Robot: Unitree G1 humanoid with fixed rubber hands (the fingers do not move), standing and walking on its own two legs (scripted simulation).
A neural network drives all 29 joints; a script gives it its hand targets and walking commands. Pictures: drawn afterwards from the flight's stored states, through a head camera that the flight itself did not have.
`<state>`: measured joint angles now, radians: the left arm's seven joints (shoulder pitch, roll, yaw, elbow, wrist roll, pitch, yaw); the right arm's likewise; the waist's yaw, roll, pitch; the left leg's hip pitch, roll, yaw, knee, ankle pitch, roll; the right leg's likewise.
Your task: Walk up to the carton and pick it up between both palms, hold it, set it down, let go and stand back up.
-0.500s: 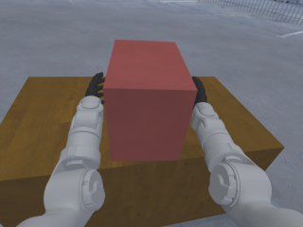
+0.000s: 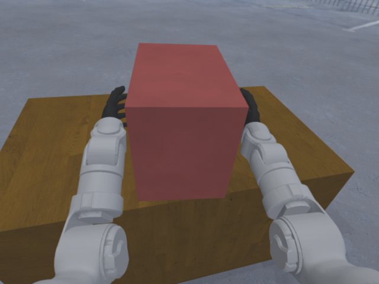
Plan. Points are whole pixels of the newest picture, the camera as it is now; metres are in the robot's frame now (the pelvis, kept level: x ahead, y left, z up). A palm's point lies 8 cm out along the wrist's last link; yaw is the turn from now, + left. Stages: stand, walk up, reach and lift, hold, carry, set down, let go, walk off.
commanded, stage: reach and lift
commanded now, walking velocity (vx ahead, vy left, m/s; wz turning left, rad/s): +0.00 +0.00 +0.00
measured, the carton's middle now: (180, 117) +0.46 +0.00 +0.17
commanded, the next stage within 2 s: hold in 0.96 s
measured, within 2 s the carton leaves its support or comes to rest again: neither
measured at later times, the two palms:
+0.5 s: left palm (112, 120) +0.40 +0.15 +0.20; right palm (250, 122) +0.39 -0.14 +0.20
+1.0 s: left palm (111, 114) +0.40 +0.14 +0.22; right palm (253, 115) +0.39 -0.14 +0.22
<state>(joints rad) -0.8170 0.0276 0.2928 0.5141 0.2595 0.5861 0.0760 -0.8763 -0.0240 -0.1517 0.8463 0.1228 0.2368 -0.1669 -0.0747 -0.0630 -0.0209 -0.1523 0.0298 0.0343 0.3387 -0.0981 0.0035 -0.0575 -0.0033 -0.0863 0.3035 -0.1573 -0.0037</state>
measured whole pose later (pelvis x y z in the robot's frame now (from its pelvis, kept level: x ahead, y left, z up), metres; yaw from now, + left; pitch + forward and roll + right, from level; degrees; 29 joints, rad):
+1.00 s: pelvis +0.02 +0.00 +0.00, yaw +0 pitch -7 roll -1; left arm -0.74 0.01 0.29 0.25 0.27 0.77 0.05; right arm -0.84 -0.07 -0.02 0.62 0.28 0.41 -0.24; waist -0.10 -0.04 -0.01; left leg -0.11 0.03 0.02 0.37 -0.15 0.00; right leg 0.00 0.00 -0.07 0.31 -0.19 0.00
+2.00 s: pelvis +0.01 +0.00 +0.00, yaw +0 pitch -6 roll -1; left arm -0.77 0.03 0.31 0.21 0.26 0.88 0.02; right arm -0.89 -0.08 -0.02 0.57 0.33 0.56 -0.29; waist -0.09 -0.03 -0.06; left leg -0.13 0.02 -0.01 0.38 -0.15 -0.01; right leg -0.02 0.02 -0.05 0.32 -0.19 -0.01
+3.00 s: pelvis +0.01 +0.00 +0.00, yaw +0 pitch -6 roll -1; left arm -0.78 0.02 0.32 0.22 0.27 0.89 0.01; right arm -0.89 -0.08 -0.02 0.57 0.33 0.57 -0.29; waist -0.09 -0.03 -0.07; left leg -0.12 0.02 -0.02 0.38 -0.15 -0.01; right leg -0.02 0.02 -0.03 0.32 -0.19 -0.01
